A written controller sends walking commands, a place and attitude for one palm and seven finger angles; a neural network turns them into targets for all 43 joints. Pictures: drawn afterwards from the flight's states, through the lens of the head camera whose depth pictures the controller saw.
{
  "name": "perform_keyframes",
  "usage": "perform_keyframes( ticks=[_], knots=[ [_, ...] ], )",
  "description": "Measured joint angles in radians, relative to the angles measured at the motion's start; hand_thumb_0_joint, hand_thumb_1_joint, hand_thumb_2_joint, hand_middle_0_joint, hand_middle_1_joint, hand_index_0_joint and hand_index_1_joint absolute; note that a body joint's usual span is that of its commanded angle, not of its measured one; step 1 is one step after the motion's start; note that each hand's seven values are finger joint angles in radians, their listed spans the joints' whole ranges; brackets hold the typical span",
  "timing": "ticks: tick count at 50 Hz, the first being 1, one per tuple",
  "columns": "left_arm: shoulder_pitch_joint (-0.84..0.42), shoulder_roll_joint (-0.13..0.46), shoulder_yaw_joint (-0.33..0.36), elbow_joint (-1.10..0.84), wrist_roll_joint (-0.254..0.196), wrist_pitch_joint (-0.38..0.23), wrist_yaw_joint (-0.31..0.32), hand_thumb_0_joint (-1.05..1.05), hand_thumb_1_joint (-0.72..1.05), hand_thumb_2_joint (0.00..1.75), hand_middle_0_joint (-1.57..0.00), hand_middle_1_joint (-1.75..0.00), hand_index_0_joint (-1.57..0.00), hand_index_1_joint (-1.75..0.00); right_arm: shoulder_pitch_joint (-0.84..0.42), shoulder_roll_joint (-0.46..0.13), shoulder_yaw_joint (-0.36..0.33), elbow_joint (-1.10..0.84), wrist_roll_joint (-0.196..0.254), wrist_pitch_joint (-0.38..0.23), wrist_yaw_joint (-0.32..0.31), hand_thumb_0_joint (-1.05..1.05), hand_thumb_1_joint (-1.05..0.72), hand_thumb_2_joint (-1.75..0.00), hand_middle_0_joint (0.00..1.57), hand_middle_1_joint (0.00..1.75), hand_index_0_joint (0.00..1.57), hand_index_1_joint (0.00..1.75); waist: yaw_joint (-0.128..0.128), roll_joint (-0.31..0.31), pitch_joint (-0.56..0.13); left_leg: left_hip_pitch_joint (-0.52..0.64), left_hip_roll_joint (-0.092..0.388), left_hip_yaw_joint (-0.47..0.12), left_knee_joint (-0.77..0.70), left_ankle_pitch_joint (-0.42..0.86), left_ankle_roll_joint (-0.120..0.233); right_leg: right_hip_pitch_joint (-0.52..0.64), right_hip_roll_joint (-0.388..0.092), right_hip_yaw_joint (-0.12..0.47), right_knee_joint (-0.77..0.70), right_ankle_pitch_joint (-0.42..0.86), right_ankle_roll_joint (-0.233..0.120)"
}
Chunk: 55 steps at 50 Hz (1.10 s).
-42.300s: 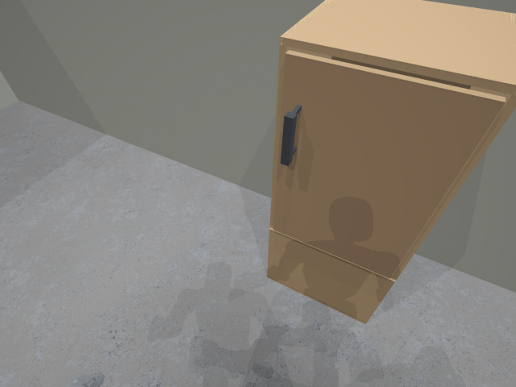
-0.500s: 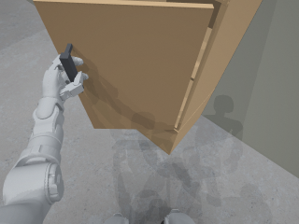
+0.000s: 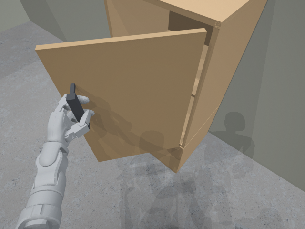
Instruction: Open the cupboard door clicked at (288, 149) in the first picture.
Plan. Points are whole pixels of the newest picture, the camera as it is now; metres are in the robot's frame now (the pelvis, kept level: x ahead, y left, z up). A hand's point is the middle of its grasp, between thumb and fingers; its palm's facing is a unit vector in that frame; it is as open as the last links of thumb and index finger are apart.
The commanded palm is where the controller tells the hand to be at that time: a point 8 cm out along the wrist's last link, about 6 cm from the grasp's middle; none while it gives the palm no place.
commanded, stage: pull the door open along its arc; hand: left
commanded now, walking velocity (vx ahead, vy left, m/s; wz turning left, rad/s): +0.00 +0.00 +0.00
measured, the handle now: (79, 107) +0.43 +0.21 +0.07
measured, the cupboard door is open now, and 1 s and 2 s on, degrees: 52 84 83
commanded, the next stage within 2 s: open thumb and fingers to let go in 0.50 s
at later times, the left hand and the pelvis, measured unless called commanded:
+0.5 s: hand (121, 178) +0.23 +0.07 +0.08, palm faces +0.36 -0.93 +0.00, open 6.2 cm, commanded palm +0.16 +0.11 +0.08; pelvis +0.01 -0.03 +0.00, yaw +3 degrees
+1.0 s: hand (121, 180) +0.22 +0.07 +0.08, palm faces +0.45 -0.89 +0.00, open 10.1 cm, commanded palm +0.17 +0.11 +0.08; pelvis -0.02 -0.05 +0.00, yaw +5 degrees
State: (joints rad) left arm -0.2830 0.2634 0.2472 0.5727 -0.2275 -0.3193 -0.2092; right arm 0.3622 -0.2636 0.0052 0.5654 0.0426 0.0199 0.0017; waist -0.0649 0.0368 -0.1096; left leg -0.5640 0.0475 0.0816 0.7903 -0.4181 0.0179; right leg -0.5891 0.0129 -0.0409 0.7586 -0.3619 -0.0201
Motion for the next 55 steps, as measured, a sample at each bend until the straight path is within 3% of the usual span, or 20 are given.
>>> perform_keyframes(
  ticks=[2,6,12,17,21,28,32,39,45,55],
  knots=[
    [0.085,-0.034,-0.036,-0.102,-0.007,0.018,0.026,0.01,0.72,0.75,-0.32,-1.32,-0.31,-1.31,-0.015,0.004,-0.005,-0.010,0.001,-0.010,0.002,0.01,-0.91,-0.90,0.20,0.30,0.20,0.29,0.015,0.000,0.000,0.023,-0.002,0.000,-0.011,0.001,-0.001,0.022,-0.001,0.000,-0.008,-0.001,0.000],
    [0.236,-0.160,-0.134,-0.319,0.012,0.060,0.223,0.02,0.70,0.76,-0.31,-1.32,-0.33,-1.29,-0.069,0.016,-0.013,-0.018,-0.011,-0.038,0.018,0.01,-0.91,-0.90,0.20,0.30,0.20,0.29,0.045,0.003,0.013,0.056,-0.010,-0.009,-0.025,0.006,-0.003,0.059,-0.009,-0.009,-0.018,-0.003,0.001],
    [0.429,-0.294,-0.303,-0.561,0.136,0.118,0.491,0.03,0.68,0.76,-0.31,-1.31,-0.35,-1.29,-0.160,0.049,0.003,-0.046,-0.052,-0.040,0.041,0.01,-0.91,-0.90,0.20,0.30,0.20,0.29,0.072,-0.010,0.025,0.081,-0.023,-0.027,-0.025,0.010,-0.009,0.085,-0.022,-0.026,0.001,-0.019,-0.005],
    [0.543,-0.337,-0.414,-0.675,0.244,0.192,0.639,0.02,0.67,0.76,-0.32,-1.29,-0.36,-1.31,-0.201,0.081,0.023,-0.078,-0.079,-0.004,0.038,0.01,-0.91,-0.90,0.20,0.30,0.20,0.29,0.080,-0.009,0.020,0.100,-0.021,-0.045,-0.017,0.005,-0.020,0.107,-0.022,-0.043,0.013,-0.033,-0.017],
    [0.642,-0.337,-0.466,-0.746,0.275,0.227,0.656,0.03,0.66,0.74,-0.32,-1.28,-0.37,-1.32,-0.202,0.102,0.036,-0.090,-0.086,0.028,0.033,0.01,-0.91,-0.90,0.20,0.30,0.20,0.29,0.076,-0.002,0.012,0.127,-0.013,-0.053,-0.020,-0.001,-0.031,0.134,-0.013,-0.051,0.012,-0.042,-0.028],
    [0.762,-0.293,-0.531,-0.826,0.273,0.215,0.651,0.02,0.64,0.71,-0.33,-1.30,-0.38,-1.34,-0.178,0.093,0.036,-0.087,-0.091,0.031,0.030,0.01,-0.91,-0.90,0.21,0.30,0.20,0.30,0.053,0.015,0.023,0.148,0.000,-0.076,-0.002,-0.014,-0.050,0.164,-0.001,-0.073,0.025,-0.062,-0.047],
    [0.721,-0.292,-0.535,-0.795,0.282,0.191,0.683,0.02,0.64,0.74,-0.34,-1.31,-0.37,-1.33,-0.169,0.066,0.021,-0.064,-0.098,0.012,0.019,0.01,-0.91,-0.90,0.20,0.30,0.20,0.29,0.056,0.024,0.035,0.124,-0.003,-0.092,0.020,-0.015,-0.053,0.145,-0.005,-0.089,0.050,-0.071,-0.055],
    [0.624,-0.329,-0.482,-0.709,0.266,0.165,0.697,0.01,0.58,0.76,-0.37,-1.32,-0.38,-1.32,-0.156,0.050,0.005,-0.020,-0.098,-0.003,-0.007,0.01,-0.91,-0.90,0.20,0.30,0.20,0.29,0.074,0.015,0.046,0.107,-0.010,-0.098,0.003,0.014,-0.048,0.122,-0.009,-0.092,0.050,-0.056,-0.064],
    [0.624,-0.332,-0.457,-0.698,0.266,0.146,0.684,0.01,0.35,0.67,-0.36,-1.29,-0.37,-1.29,-0.142,0.053,0.002,-0.021,-0.096,-0.010,-0.012,0.01,-0.91,-0.90,0.20,0.30,0.20,0.29,0.073,0.011,0.042,0.113,-0.012,-0.096,-0.020,0.031,-0.045,0.122,-0.007,-0.087,0.035,-0.039,-0.067],
    [0.611,-0.329,-0.456,-0.677,0.252,0.124,0.667,0.00,-0.22,0.42,-0.32,-1.22,-0.32,-1.22,-0.157,0.053,0.007,-0.022,-0.093,-0.029,-0.018,0.01,-0.91,-0.90,0.20,0.30,0.20,0.29,0.075,0.016,0.052,0.117,-0.016,-0.098,-0.013,0.038,-0.038,0.133,-0.011,-0.086,0.025,-0.022,-0.056]
  ],
)
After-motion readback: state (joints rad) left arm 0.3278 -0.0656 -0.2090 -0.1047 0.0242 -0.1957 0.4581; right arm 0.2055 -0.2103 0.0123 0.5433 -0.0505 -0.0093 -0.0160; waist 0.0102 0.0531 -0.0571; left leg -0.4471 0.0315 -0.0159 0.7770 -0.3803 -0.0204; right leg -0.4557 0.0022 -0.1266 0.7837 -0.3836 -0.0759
